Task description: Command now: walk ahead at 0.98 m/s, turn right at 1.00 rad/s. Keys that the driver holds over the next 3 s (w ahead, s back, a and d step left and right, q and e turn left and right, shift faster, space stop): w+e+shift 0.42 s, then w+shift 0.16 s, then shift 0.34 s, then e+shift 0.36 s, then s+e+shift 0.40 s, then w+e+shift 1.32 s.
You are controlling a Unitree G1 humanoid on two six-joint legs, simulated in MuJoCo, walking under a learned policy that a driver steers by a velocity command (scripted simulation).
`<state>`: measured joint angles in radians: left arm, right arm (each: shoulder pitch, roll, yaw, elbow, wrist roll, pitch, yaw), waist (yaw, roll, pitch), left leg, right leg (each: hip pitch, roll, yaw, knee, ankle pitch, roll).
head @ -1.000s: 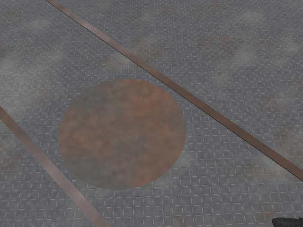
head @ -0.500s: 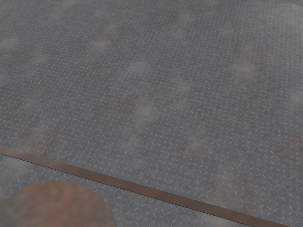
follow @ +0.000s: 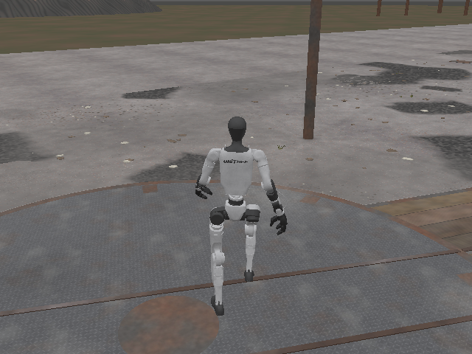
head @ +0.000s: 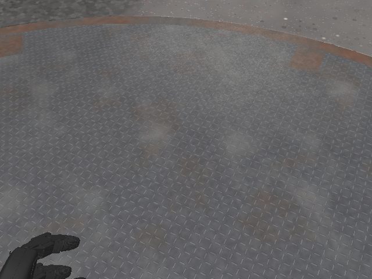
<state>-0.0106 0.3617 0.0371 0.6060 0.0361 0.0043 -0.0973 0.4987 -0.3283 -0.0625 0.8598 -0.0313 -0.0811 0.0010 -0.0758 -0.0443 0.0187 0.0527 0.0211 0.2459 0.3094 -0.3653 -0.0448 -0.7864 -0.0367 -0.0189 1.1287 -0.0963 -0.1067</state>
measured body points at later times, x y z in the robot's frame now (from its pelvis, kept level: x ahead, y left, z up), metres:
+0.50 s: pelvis +0.48 -0.07 +0.00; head +0.52 -0.08 +0.44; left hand +0.57 +0.22 -0.12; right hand +0.63 -0.38 -0.05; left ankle +0.74 +0.00 -0.69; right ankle +0.30 -0.04 -0.73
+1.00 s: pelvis +0.84 -0.23 -0.01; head +0.86 -0.26 +0.44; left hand +1.17 -0.20 -0.08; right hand +0.68 -0.47 -0.14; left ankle +0.78 -0.04 -0.69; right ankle +0.89 -0.37 -0.74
